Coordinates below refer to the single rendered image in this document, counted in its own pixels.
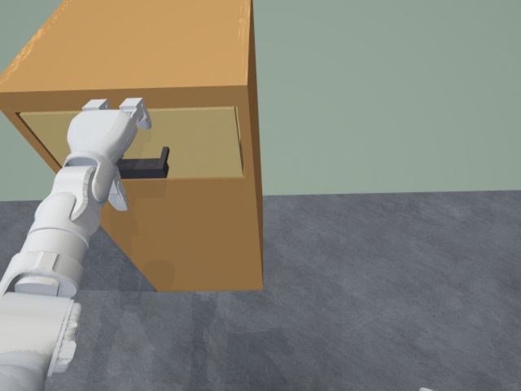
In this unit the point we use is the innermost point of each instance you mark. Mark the cabinet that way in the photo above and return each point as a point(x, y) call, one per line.
point(183, 234)

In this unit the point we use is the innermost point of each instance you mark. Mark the robot left hand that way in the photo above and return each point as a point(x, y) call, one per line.
point(109, 133)

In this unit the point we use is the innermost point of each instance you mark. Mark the robot left forearm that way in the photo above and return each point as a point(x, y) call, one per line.
point(50, 262)

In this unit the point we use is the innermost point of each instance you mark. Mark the robot left upper arm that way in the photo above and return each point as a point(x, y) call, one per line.
point(38, 336)

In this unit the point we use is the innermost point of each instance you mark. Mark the handle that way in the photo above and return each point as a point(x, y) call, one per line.
point(144, 168)

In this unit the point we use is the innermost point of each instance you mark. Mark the drawer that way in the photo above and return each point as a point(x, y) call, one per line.
point(203, 142)

